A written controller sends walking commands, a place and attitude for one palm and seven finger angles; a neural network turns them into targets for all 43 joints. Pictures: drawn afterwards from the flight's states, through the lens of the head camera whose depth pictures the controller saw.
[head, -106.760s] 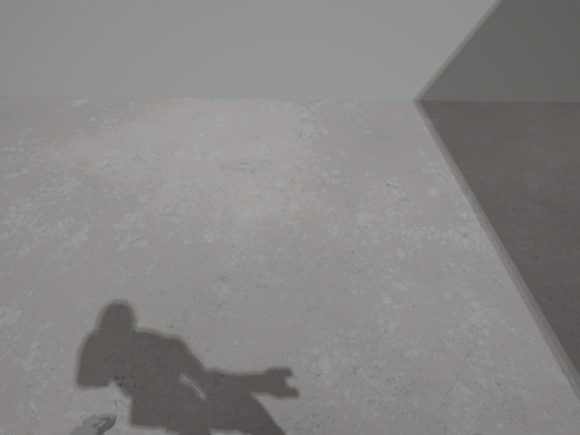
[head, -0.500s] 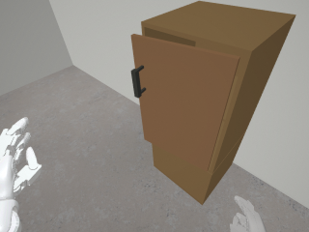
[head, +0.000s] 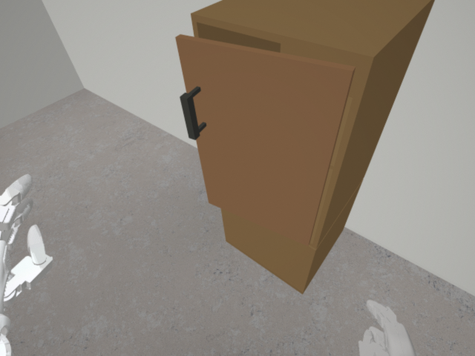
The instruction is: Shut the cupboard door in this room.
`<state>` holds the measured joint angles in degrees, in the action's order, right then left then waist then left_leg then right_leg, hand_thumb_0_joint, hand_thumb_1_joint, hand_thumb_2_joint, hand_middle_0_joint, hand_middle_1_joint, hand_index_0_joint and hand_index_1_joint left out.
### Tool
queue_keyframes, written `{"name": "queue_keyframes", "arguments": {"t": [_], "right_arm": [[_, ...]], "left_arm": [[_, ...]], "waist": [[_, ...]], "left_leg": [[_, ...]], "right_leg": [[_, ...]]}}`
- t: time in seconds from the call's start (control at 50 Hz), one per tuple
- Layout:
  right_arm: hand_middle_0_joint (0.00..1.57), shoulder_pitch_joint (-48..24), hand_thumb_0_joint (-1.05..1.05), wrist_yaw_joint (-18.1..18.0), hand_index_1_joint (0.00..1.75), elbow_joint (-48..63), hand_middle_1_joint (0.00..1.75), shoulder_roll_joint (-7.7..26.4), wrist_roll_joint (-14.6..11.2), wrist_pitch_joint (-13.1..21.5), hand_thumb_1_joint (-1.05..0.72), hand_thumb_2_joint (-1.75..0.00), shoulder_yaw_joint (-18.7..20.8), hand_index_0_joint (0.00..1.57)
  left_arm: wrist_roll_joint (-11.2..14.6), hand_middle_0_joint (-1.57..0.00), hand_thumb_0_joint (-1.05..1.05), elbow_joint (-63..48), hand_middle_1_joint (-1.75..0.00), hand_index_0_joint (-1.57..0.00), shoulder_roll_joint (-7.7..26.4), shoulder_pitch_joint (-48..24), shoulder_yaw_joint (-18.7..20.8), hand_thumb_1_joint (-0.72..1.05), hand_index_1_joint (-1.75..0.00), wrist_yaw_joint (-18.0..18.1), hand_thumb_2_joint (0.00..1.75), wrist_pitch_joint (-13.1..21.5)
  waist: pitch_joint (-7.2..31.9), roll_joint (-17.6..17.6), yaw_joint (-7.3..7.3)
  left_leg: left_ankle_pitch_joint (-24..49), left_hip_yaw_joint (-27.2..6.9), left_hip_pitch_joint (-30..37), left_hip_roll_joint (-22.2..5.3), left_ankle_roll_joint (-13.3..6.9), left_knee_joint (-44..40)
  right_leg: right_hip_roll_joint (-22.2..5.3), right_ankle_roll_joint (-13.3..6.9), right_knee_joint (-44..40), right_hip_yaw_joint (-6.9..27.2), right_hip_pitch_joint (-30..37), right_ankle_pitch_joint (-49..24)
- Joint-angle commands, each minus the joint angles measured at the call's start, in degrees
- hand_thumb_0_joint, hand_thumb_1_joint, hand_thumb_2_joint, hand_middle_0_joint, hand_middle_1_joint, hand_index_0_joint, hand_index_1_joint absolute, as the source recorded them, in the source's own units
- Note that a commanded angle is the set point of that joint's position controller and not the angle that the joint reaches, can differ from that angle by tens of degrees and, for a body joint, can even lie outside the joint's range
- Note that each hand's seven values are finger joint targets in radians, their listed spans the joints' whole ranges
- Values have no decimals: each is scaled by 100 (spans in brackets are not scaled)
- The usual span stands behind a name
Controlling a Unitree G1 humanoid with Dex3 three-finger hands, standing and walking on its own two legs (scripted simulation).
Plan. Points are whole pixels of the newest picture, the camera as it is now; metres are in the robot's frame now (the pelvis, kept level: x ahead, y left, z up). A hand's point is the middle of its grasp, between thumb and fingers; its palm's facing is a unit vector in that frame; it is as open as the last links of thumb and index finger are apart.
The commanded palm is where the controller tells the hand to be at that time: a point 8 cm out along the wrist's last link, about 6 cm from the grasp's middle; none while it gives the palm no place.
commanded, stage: step back with the hand held close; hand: left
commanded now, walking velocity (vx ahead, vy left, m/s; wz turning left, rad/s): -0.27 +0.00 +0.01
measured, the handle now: (195, 113) +0.65 +0.16 +0.07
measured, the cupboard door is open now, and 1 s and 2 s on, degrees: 9 9 9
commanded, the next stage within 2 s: stop stepping back and stand still in 0.92 s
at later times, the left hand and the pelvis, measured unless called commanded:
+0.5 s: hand out of the picture +0.10 +0.29 +0.16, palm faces +0.49 -0.74 -0.46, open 7.4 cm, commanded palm +0.03 +0.32 +0.18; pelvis -0.09 +0.01 -0.02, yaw +4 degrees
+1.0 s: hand out of the picture +0.01 +0.27 +0.16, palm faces +0.45 -0.79 -0.43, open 7.4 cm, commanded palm -0.05 +0.31 +0.18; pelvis -0.19 +0.01 -0.02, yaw +0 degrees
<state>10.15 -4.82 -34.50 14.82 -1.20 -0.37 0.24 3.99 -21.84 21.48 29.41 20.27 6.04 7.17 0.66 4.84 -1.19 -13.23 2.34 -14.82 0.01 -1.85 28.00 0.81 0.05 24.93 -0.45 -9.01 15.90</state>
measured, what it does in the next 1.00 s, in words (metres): walks backwards: right foot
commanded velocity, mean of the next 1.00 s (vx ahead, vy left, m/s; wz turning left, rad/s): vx -0.33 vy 0.00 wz -0.04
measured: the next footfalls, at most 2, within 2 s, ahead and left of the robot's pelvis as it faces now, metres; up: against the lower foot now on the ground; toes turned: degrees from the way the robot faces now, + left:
right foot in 0.94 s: -0.19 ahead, -0.11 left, +0.00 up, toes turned +2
right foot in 1.42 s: -0.28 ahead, -0.01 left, +0.00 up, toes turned +1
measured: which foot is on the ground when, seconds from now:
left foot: down 0.00-1.00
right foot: down 0.00-0.74, up 0.76-0.92, down 0.94-1.00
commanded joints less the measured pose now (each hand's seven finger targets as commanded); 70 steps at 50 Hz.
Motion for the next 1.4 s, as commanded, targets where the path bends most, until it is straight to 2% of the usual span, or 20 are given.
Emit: {"name": "queue_keyframes", "arguments": {"t": [0.0, 0.14, 0.3, 0.46, 0.52, 0.58, 0.62, 0.66, 0.68, 0.72, 0.78, 0.9, 0.96, 1.0, 1.06, 1.1, 1.18, 1.24, 1.34, 1.38], "right_arm": [[20, -585, 0, -88, 30, 1155, 30, 519, -29, 89, -90, -90, 243, 20], [20, -513, 0, -87, 30, 1248, 30, 571, -43, 30, -90, -90, 254, 20], [20, -425, 0, -108, 30, 1237, 30, 666, -22, 286, -90, -90, 258, 20], [20, -303, 0, -68, 30, 1122, 30, 647, 44, 613, -90, -90, 295, 20], [20, -197, 0, -15, 30, 1036, 30, 588, 92, 659, -90, -90, 353, 20], [20, -71, 0, 107, 30, 730, 30, 359, 98, 566, -90, -90, 306, 20], [20, -111, 0, 116, 30, 684, 30, 364, 111, 544, -90, -90, 307, 20], [20, -150, 0, 52, 30, 671, 30, 317, 104, 535, -90, -90, 210, 20], [20, -206, 0, -12, 30, 684, 30, 438, 72, 568, -90, -90, 220, 20], [20, -466, 0, -148, 30, 783, 30, 610, 129, 705, -90, -90, 275, 20], [20, -267, 0, 4, 30, 731, 30, 564, 111, 848, -90, -90, 430, 20], [20, -349, 0, 172, 30, 678, 30, 465, 107, 1032, -90, -90, 291, 20], [20, -283, 0, 97, 30, 523, 30, 263, 122, 1032, -90, -90, 234, 20], [20, -270, 0, 40, 30, 586, 30, 212, 39, 968, -90, -90, 334, 20], [20, -283, 0, 24, 30, 791, 30, 210, 46, 739, -90, -90, 244, 20], [20, -301, 0, -8, 30, 773, 30, 236, 74, 648, -90, -90, 193, 20], [20, -152, 0, -123, 30, 758, 30, 398, 73, 686, -90, -90, 174, 20], [20, -82, 0, -217, 30, 716, 30, 524, 71, 876, -90, -90, 183, 20], [20, -50, 0, 12, 30, 682, 30, 373, 124, 993, -90, -90, 301, 20], [20, 59, 0, 98, 30, 650, 30, 305, 100, 888, -90, -90, 354, 20]], "left_arm": [[53, -20, 0, -1389, -30, -20, 1471, -61, 1138, 90, -30, 205, 90, 397], [76, -20, 0, -1378, -30, -20, 1363, 252, 1092, 90, -30, 248, 90, 424], [-118, -20, 0, -1474, -30, -20, 1292, -106, 1168, 90, -30, 340, 90, 715], [-251, -20, 0, -1902, -30, -20, 1314, -377, 1259, 90, -30, 350, 90, 972], [-211, -20, 0, -1866, -30, -20, 1513, -197, 1463, 90, -30, 371, 90, 1010], [-149, -20, 0, -1716, -30, -20, 1321, -320, 1085, 90, -30, 475, 90, 986], [-159, -20, 0, -1745, -30, -20, 1338, -622, 1039, 90, -30, 523, 90, 938], [-170, -20, 0, -1687, -30, -20, 1382, -739, 1037, 90, -30, 520, 90, 914], [-157, -20, 0, -1755, -30, -20, 1371, -841, 1009, 90, -30, 514, 90, 955], [-224, -20, 0, -1838, -30, -20, 1371, -1004, 1167, 90, -30, 546, 90, 1043], [-187, -20, 0, -1636, -30, -20, 1402, -500, 1472, 90, -30, 445, 90, 1124], [-52, -20, 0, -2273, -30, -20, 1193, -306, 1141, 90, -30, 279, 90, 1137], [-68, -20, 0, -2210, -30, -20, 1499, -638, 1201, 90, -30, 336, 90, 1240], [-47, -20, 0, -2249, -30, -20, 1642, -632, 1215, 90, -30, 406, 90, 1211], [46, -20, 0, -1845, -30, -20, 1720, 409, 1507, 90, -30, 408, 90, 993], [33, -20, 0, -1743, -30, -20, 1699, 411, 1579, 90, -30, 465, 90, 911], [-3, -20, 0, -1459, -30, -20, 1422, 17, 1300, 90, -30, 480, 90, 755], [-91, -20, 0, -1444, -30, -20, 1351, -355, 1159, 90, -30, 503, 90, 691], [-74, -20, 0, -1973, -30, -20, 1255, -146, 852, 90, -30, 327, 90, 632], [-92, -20, 0, -2417, -30, -20, 1493, 266, 983, 90, -30, 291, 90, 544]], "waist": [[1073, -326, 33], [816, -9, 48], [253, 302, 78], [324, 459, 76], [267, -226, 108], [167, -1530, 213], [296, -1569, 261], [77, -1261, 264], [-77, -487, 256], [-118, 1292, 146], [560, 826, 121], [580, 591, 91], [918, -430, 192], [1572, -1105, 259], [942, -756, 227], [413, -582, 254], [-304, -251, 320], [-414, 1094, 218], [539, 858, 39], [726, -637, 112]], "left_leg": [[2763, -319, 797, -472, -32, -69], [1746, -558, 79, -658, -50, -500], [-2319, -1166, -2301, -948, -382, -1484], [-3003, -1152, -2824, -976, -393, -1266], [-2464, -687, -1880, -482, -145, -153], [-1106, -277, -320, -62, 242, 2226], [-1042, -338, -304, -66, 207, 2348], [-738, -383, -48, -216, 116, 717], [-799, -679, -218, -411, -15, -187], [-1145, -2166, -2036, -1877, -612, -1493], [-2293, -1794, -2628, -2089, -804, -1538], [-838, -854, -1066, -1398, -217, -634], [510, -99, -11, -739, 249, 349], [1025, 163, 499, -392, 339, 979], [-445, -90, 260, -251, 322, 1041], [-569, -212, 224, -223, 267, 953], [-1651, -890, -202, -437, 197, -360], [-3961, -2088, -1631, -1150, 279, -2803], [-2411, -441, -1057, -562, 658, -1942], [-1010, 590, -50, 213, 552, 983]], "right_leg": [[-479, -12, 79, 222, -80, -2953], [-334, 9, 240, 204, -159, -1655], [-45, 56, 806, 228, 727, -209], [78, -35, 1239, 302, 803, 249], [-397, -358, 108, 1224, -573, 1236], [-1788, -988, -1177, 2508, -2551, 1498], [-1801, -958, -1047, 2213, -2341, 587], [-1248, -490, -371, 1384, -2314, 286], [-693, -227, 224, 959, -2302, 418], [238, 143, 2415, 224, -927, 402], [351, 119, 3524, 358, -50, 800], [132, 38, 575, 68, -438, 197], [-806, -270, -28, 1131, -1112, -2041], [-1112, 15, 176, 1237, -847, -3905], [-1197, -441, -375, 1425, -1586, -220], [-1046, -532, -707, 1359, -2052, 1070], [-182, -313, -461, 496, -2051, 2177], [695, -24, 1350, -272, -372, 1544], [716, -225, 646, -573, 572, 1322], [-393, -613, -802, 414, -782, 1588]]}}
